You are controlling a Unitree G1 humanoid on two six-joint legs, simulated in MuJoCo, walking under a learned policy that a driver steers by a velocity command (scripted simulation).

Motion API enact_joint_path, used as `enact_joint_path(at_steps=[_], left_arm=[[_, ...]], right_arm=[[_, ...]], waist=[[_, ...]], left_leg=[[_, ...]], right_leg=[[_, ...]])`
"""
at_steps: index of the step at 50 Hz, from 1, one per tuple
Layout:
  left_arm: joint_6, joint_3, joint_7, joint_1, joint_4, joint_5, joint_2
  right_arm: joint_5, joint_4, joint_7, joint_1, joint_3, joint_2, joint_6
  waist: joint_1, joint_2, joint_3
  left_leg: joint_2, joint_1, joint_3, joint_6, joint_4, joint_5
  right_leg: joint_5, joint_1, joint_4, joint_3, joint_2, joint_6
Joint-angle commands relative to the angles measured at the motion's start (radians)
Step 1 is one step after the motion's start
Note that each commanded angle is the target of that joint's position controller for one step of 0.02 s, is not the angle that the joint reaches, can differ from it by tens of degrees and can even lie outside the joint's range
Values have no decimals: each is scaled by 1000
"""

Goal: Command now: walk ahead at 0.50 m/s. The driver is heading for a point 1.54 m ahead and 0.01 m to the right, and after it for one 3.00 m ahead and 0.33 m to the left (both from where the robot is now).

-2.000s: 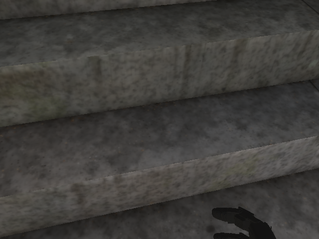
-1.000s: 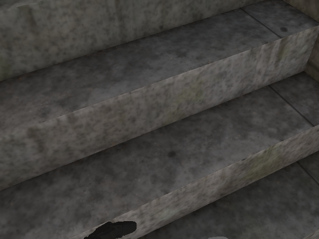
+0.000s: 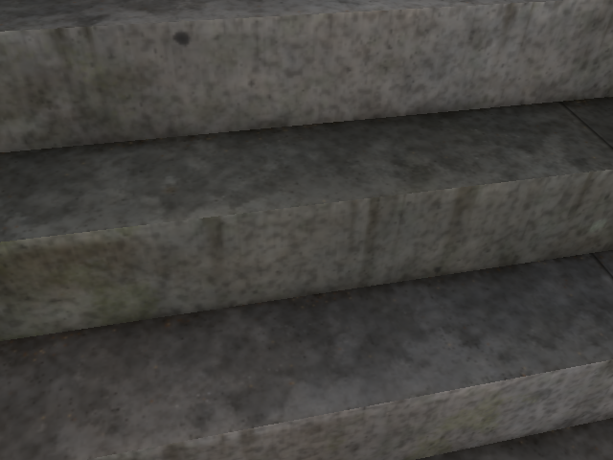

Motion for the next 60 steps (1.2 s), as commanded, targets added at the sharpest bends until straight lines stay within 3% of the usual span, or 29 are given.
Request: enact_joint_path(at_steps=[1,4,8,15,16,18,20,22,23,24,25,27,29,32,35,36,38,40,41,42,43,44,45,46,48,51,55,59,60], left_arm=[[-1,-73,-13,45,-124,18,-189],[29,-62,14,17,-117,10,-138],[6,-104,5,-183,-218,10,-216],[12,-180,-45,-635,-437,4,-303],[3,-179,-61,-592,-449,-23,-273],[-23,-173,-44,-552,-466,-13,-260],[-4,-94,-34,-363,-421,-17,-83],[44,-11,-24,-19,-281,40,95],[73,34,6,195,-151,93,216],[84,40,36,302,-58,142,181],[67,-11,30,209,-8,110,23],[26,-41,9,4,93,60,-123],[14,-71,-19,-77,132,108,-209],[14,-84,-44,-142,146,120,-120],[20,-109,-27,-125,149,63,-44],[28,-100,4,-97,134,54,22],[38,-46,24,129,185,58,171],[34,-44,42,94,183,46,174],[21,-35,44,20,156,19,192],[11,-35,40,137,152,37,145],[15,-41,19,197,158,73,60],[41,-42,-4,151,171,50,-11],[40,-30,-18,44,145,5,-11],[41,-42,-24,27,100,0,-85],[26,-48,-11,9,22,35,-86],[8,-56,-7,95,18,26,-85],[35,-52,2,120,25,50,-65],[58,-46,31,-4,-38,43,-47],[67,-62,34,-21,-61,48,-76]], right_arm=[[3,7,23,-44,56,144,-29],[-15,-17,19,-34,61,81,-30],[-2,34,6,181,60,70,-26],[68,132,-76,547,52,91,8],[69,124,-64,420,51,68,-7],[75,147,-55,396,52,-3,-29],[50,173,-61,426,29,-157,-48],[11,102,-74,217,-10,-227,-78],[21,46,-23,193,5,-59,-125],[33,59,26,58,4,29,-162],[54,-33,75,-39,4,103,-171],[48,-270,53,-269,61,178,-125],[59,-325,52,-195,108,225,-91],[92,-349,12,-173,146,227,-54],[88,-406,-22,-291,168,158,-47],[63,-421,-20,-330,197,172,-39],[35,-387,-16,-412,168,98,-28],[29,-237,0,-220,145,49,-23],[24,-233,16,-117,140,29,-40],[9,-192,35,-86,91,-86,-32],[4,-151,21,-119,54,-122,12],[-28,-151,2,-163,38,-99,55],[-48,-158,2,-190,45,-47,64],[-14,-164,7,-254,47,-8,40],[31,-88,8,-191,55,87,-1],[21,-65,7,-146,75,181,2],[9,-76,-1,-137,74,118,-11],[-3,-112,-69,-78,41,40,11],[27,-136,-85,-104,21,-10,30]], waist=[[130,137,232],[110,92,227],[14,60,248],[-159,175,157],[-81,230,152],[9,297,-9],[165,454,-160],[323,436,-221],[256,-27,-369],[282,-122,-438],[185,-46,-276],[8,58,157],[-113,131,184],[-179,21,210],[-172,-27,117],[-190,-79,7],[-98,-118,-124],[-119,-164,-174],[-184,-186,-183],[-106,-37,-266],[-44,176,-237],[-54,292,-190],[-77,155,-74],[-43,107,65],[5,5,143],[49,45,142],[78,145,71],[11,231,47],[19,212,57]], left_leg=[[207,-13,-417,50,-683,95],[203,-56,-278,106,-781,177],[213,229,-235,73,-787,215],[270,579,-237,85,-1051,611],[230,519,-116,74,-1082,892],[259,444,-39,103,-995,1988],[307,670,-93,157,-787,2544],[287,527,-202,173,-402,2325],[80,106,-267,145,-43,1473],[-180,-59,-455,82,688,556],[-169,-307,-584,75,1146,424],[-74,-586,-460,122,1357,304],[-43,-608,-442,159,1305,377],[-118,-618,-292,102,1300,357],[-109,-432,-138,45,832,593],[-46,-160,3,24,571,501],[-96,-101,92,37,450,220],[-121,-211,35,87,351,114],[-55,-141,-126,108,-35,129],[-87,21,-246,118,-82,317],[31,135,-501,158,-265,454],[141,94,-761,257,-532,271],[176,-42,-833,273,-630,142],[172,-150,-741,252,-554,112],[131,-119,-583,130,-469,80],[100,-18,-469,109,-498,263],[83,35,-333,164,-521,444],[156,205,-481,215,-536,404],[111,201,-428,190,-577,344]], right_leg=[[18,-441,244,96,-18,-29],[26,-476,352,3,23,48],[17,-826,436,19,-10,49],[-100,-786,84,-362,-203,131],[-143,-564,-135,-406,-202,97],[-213,27,-406,-470,-92,24],[-396,310,-680,-440,36,2],[-452,675,-1007,-50,-57,-60],[-235,1032,-1389,571,-316,-210],[-82,1017,-1745,988,-487,-268],[-133,868,-1695,820,-501,-214],[-103,496,-1572,279,-390,-57],[-31,349,-1545,-77,-275,93],[366,211,-1658,-346,-186,110],[463,139,-1698,-490,-82,99],[683,134,-1830,-500,-142,80],[1341,562,-1807,-430,-218,21],[2040,918,-1626,-388,-324,-28],[1884,1036,-1456,-328,-370,-45],[1697,996,-1351,-283,-318,-56],[900,770,-1209,-296,-209,-22],[80,535,-786,-207,-63,47],[-184,394,-278,-5,18,96],[-271,218,-82,89,45,92],[-183,39,-54,116,42,52],[-62,-26,-106,134,68,61],[47,26,-305,23,34,147],[-56,-89,-468,-29,-75,244],[-200,-22,-769,-139,-100,265]])
Velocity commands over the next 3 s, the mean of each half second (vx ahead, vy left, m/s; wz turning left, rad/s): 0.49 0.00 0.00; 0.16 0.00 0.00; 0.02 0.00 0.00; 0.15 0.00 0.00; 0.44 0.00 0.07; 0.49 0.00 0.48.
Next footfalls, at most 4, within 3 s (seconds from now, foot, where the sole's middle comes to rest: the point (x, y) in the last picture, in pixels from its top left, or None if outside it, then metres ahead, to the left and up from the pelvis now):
0.42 right None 0.38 -0.10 -0.49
0.80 left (258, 377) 0.53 0.10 -0.29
1.30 right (415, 333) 0.63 -0.16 -0.29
2.22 right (468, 151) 0.87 -0.26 -0.08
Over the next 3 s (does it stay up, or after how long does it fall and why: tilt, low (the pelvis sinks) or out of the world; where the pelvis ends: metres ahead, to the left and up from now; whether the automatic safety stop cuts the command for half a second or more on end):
stays up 1.06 -0.15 0.87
